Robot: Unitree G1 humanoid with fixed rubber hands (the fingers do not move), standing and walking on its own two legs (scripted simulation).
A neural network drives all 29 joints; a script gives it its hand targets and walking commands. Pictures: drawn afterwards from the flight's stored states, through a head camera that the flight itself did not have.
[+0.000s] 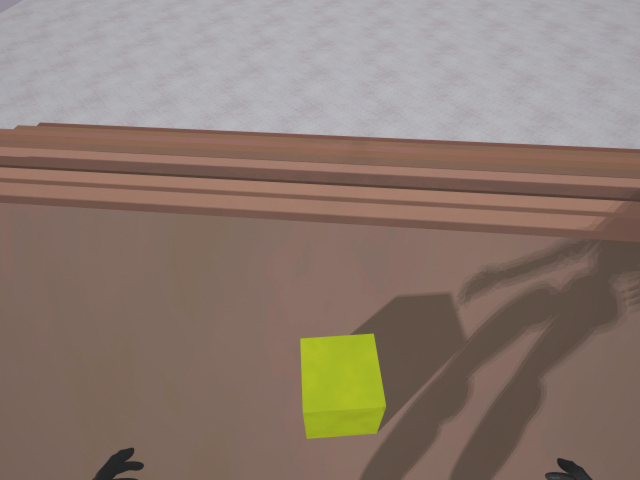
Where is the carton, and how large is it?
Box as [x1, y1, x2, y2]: [300, 334, 385, 438]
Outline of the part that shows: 373,334 300,338 302,403 307,438 376,433 385,408 385,402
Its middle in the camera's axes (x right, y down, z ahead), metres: +0.06 +0.44 +1.12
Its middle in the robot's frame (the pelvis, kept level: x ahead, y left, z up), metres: +0.46 -0.01 -0.66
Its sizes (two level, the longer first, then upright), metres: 0.210 0.200 0.250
